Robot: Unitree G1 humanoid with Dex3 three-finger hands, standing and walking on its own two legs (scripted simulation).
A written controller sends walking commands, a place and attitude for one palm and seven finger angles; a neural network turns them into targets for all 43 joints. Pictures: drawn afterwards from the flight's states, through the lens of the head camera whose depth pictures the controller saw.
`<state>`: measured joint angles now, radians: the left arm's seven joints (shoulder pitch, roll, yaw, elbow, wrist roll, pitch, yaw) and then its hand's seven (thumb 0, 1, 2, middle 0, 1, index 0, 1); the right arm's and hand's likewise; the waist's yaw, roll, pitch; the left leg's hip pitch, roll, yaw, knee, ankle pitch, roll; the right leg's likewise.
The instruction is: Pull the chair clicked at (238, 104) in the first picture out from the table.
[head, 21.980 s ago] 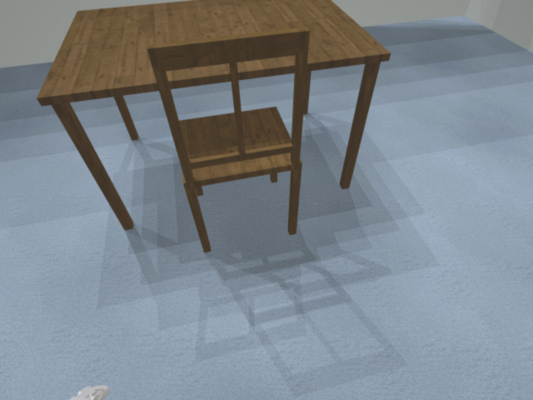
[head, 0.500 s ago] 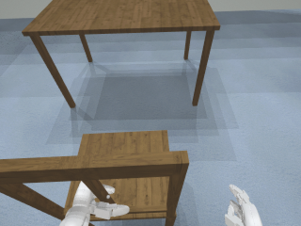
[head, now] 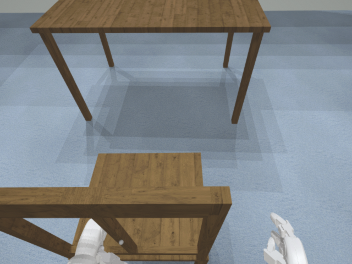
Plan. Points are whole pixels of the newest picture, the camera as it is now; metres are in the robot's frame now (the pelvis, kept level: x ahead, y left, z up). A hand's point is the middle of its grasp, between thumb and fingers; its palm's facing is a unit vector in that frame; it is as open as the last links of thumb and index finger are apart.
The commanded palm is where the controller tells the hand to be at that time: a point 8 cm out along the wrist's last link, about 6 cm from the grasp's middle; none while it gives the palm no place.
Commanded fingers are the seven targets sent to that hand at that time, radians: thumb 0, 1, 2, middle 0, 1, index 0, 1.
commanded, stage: draw the fingers out of the gap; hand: left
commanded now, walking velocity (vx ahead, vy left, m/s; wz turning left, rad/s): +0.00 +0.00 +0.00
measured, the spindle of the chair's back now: (119, 234) +0.20 +0.14 -0.03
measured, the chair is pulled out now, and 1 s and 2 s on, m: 0.75 0.75 0.73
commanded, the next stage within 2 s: draw the hand back to the body in 0.74 s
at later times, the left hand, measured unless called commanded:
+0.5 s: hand out of the picture +0.12 +0.13 -0.02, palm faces -0.01 -0.98 -0.17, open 17.5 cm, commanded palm +0.08 +0.18 +0.00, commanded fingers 0.00 -0.55 0.20 0.00 0.00 0.00 0.00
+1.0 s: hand out of the picture +0.09 +0.14 +0.01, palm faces +0.12 -0.99 -0.07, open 17.4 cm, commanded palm +0.04 +0.20 +0.03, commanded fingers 0.00 -0.55 0.20 0.00 0.00 0.00 0.00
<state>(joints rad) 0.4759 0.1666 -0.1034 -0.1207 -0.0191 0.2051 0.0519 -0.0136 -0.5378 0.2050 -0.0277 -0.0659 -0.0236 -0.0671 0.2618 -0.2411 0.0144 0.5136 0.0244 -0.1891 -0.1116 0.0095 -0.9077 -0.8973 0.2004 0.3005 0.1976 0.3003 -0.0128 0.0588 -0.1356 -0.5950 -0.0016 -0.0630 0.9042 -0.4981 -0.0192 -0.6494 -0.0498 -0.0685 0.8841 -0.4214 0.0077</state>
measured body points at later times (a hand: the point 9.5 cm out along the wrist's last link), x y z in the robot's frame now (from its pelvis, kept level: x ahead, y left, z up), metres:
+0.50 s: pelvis +0.00 +0.01 -0.01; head +0.02 -0.01 +0.44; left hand +0.12 +0.18 -0.01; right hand +0.19 -0.22 -0.08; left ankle -0.03 +0.13 -0.69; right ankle +0.01 -0.12 -0.69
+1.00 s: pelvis -0.01 +0.01 -0.03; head +0.03 +0.00 +0.42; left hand +0.08 +0.19 +0.01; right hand +0.19 -0.22 -0.08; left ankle -0.03 +0.13 -0.69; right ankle +0.01 -0.12 -0.69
